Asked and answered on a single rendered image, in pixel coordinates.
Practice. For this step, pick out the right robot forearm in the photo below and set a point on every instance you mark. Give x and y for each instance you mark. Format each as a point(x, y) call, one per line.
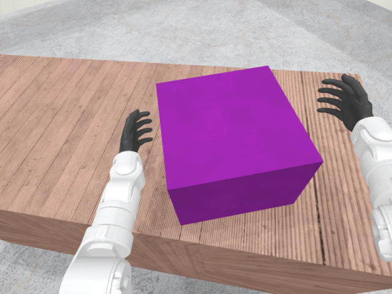
point(372, 139)

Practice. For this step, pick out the robot right hand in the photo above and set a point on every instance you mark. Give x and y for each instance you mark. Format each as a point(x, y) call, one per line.
point(353, 104)

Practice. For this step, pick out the carton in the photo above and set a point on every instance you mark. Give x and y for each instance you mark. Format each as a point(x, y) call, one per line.
point(232, 144)

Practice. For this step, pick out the pedestal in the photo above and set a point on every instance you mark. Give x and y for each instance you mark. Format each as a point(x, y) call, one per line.
point(61, 121)

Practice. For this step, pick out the left robot upper arm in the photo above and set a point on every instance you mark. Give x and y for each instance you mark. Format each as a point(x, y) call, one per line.
point(98, 275)

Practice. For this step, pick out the right robot upper arm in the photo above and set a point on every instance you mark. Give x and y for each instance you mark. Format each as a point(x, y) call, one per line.
point(382, 231)

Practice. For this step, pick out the left robot forearm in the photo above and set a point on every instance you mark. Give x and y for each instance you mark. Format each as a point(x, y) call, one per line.
point(111, 232)

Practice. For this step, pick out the robot left hand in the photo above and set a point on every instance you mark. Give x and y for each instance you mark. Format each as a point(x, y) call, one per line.
point(129, 138)

